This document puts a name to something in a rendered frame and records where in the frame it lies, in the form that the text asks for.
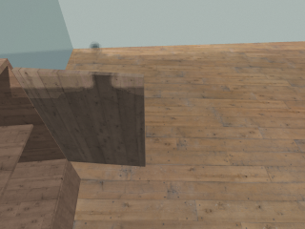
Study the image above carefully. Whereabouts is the cupboard door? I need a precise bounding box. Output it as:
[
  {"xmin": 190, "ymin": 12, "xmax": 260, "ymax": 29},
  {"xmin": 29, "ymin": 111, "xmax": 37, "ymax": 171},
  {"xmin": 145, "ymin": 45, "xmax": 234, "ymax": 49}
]
[{"xmin": 12, "ymin": 67, "xmax": 146, "ymax": 167}]

